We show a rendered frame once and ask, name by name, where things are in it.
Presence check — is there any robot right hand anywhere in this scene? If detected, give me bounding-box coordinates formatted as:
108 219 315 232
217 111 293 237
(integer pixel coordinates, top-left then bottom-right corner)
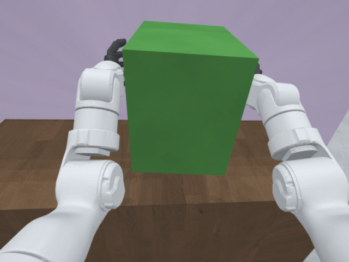
255 63 262 74

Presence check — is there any robot left hand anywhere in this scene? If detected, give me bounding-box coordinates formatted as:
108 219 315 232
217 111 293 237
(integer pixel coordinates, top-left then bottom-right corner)
104 39 127 86

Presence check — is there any carton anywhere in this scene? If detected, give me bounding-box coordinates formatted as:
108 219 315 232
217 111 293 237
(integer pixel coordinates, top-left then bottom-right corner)
122 21 259 176

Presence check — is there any pedestal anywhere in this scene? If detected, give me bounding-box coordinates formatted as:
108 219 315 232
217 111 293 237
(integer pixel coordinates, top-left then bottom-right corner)
0 119 349 262

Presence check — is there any right robot forearm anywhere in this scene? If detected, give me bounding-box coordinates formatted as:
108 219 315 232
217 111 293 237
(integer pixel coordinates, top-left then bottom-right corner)
246 74 349 202

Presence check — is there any left robot forearm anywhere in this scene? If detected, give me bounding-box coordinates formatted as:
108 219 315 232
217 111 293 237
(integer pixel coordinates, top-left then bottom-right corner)
55 61 124 199

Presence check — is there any right robot upper arm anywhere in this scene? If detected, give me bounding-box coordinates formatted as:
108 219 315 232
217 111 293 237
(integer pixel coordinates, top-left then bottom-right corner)
272 156 349 262

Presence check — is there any left robot upper arm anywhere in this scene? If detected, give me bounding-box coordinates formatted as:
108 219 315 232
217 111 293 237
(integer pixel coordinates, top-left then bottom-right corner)
0 159 125 262

